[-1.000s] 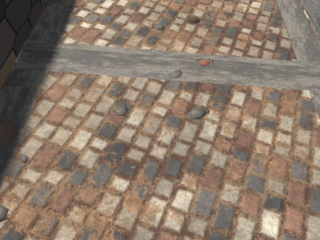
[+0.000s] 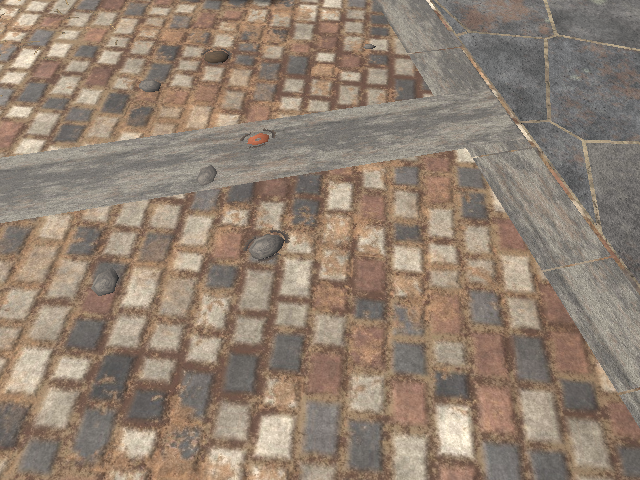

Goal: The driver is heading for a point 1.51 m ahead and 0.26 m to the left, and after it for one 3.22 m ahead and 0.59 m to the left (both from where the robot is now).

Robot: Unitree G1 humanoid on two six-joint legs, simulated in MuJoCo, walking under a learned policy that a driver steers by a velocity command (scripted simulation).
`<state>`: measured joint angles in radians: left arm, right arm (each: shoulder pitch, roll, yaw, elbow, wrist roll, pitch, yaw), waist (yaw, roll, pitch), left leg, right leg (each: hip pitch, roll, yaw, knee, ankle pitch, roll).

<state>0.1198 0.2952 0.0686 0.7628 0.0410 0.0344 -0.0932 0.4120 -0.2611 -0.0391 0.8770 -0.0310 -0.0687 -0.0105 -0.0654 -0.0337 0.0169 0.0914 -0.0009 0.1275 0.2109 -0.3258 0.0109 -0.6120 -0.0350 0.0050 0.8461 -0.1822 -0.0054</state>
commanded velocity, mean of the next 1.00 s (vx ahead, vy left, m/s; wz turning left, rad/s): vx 0.48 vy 0.00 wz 0.28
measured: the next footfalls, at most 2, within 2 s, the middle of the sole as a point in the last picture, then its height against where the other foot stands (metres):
right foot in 0.12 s outside the picture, level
left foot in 0.66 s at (297, 474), level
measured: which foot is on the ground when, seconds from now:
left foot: down 0.00-0.12, up 0.14-0.64, down 0.66-1.00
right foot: up 0.00-0.10, down 0.12-0.68, up 0.70-1.00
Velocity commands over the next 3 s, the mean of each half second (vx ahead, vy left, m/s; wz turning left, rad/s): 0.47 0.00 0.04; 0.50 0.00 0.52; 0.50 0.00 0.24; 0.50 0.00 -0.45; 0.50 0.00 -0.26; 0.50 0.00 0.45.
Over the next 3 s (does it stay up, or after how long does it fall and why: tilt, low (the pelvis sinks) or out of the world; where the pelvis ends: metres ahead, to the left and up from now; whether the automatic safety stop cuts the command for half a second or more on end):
stays up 1.56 0.23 0.01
